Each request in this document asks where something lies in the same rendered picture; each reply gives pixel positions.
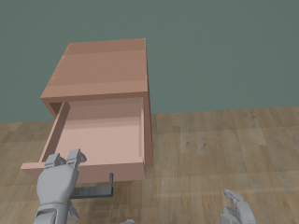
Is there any left robot hand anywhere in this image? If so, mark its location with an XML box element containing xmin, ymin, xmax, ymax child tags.
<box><xmin>36</xmin><ymin>148</ymin><xmax>87</xmax><ymax>221</ymax></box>

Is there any cabinet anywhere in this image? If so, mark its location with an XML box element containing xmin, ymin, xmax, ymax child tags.
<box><xmin>40</xmin><ymin>38</ymin><xmax>154</xmax><ymax>166</ymax></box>

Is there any robot left forearm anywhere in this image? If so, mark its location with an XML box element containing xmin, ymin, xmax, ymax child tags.
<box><xmin>33</xmin><ymin>203</ymin><xmax>69</xmax><ymax>224</ymax></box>

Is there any handle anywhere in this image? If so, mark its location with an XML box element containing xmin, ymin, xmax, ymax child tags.
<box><xmin>69</xmin><ymin>173</ymin><xmax>114</xmax><ymax>200</ymax></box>

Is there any right robot hand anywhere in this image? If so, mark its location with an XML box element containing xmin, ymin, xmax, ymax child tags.
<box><xmin>221</xmin><ymin>189</ymin><xmax>258</xmax><ymax>224</ymax></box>

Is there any drawer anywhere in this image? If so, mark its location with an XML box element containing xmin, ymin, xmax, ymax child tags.
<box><xmin>21</xmin><ymin>97</ymin><xmax>147</xmax><ymax>184</ymax></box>

